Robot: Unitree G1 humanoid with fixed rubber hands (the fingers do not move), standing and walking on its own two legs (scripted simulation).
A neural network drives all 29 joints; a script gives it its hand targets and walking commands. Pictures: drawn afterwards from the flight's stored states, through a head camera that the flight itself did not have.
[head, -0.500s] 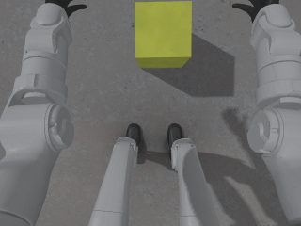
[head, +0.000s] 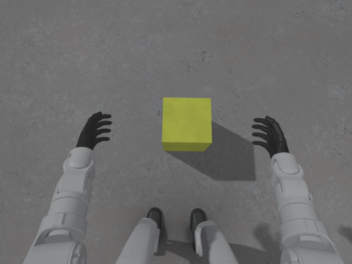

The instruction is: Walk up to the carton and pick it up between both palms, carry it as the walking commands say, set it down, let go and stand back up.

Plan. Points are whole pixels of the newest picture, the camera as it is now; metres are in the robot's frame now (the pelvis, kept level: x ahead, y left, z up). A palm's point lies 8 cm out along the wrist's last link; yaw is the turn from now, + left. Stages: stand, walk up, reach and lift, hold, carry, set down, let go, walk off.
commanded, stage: let go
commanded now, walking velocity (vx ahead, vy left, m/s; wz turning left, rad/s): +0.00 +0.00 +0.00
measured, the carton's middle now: (185, 127) +0.54 -0.02 -0.61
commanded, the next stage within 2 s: stand in 0.84 s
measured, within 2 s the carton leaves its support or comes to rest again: neither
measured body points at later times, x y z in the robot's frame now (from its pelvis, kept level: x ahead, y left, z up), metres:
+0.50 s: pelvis +0.02 +0.00 +0.04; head +0.04 +0.00 +0.49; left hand +0.20 +0.24 -0.03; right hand +0.19 -0.23 -0.04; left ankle +0.01 +0.11 -0.70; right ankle +0.02 -0.12 -0.70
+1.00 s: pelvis +0.04 +0.01 +0.03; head +0.03 +0.02 +0.48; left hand +0.20 +0.29 -0.05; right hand +0.21 -0.27 -0.04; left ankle +0.01 +0.11 -0.70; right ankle +0.02 -0.12 -0.70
